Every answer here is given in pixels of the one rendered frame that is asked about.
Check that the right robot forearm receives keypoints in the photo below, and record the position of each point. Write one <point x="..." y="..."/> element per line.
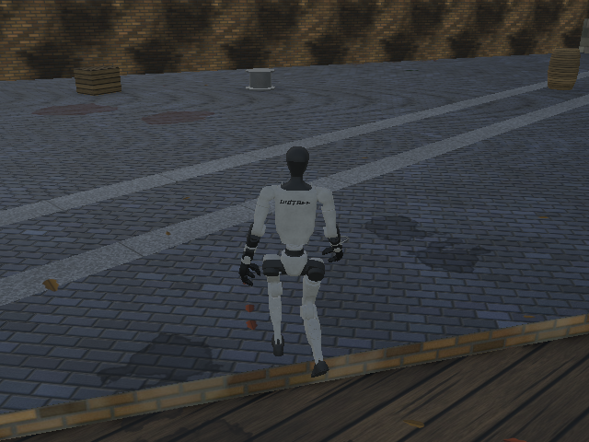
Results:
<point x="335" y="243"/>

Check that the robot left upper arm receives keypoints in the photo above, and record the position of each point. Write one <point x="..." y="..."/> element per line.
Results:
<point x="266" y="194"/>

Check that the robot right shin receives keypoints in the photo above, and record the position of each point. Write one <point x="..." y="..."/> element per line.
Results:
<point x="313" y="335"/>

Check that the robot left shin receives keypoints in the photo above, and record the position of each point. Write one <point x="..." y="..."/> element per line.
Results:
<point x="275" y="307"/>

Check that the left robot forearm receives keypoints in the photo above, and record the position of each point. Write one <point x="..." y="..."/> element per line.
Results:
<point x="250" y="247"/>

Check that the robot shin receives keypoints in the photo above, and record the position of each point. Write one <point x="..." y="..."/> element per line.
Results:
<point x="313" y="335"/>
<point x="275" y="307"/>

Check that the robot left hand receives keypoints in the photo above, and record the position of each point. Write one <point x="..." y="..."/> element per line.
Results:
<point x="245" y="272"/>

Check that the robot right hand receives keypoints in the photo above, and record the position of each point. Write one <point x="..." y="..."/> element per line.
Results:
<point x="337" y="257"/>

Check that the robot right upper arm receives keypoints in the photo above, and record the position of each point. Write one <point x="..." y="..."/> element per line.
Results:
<point x="325" y="197"/>

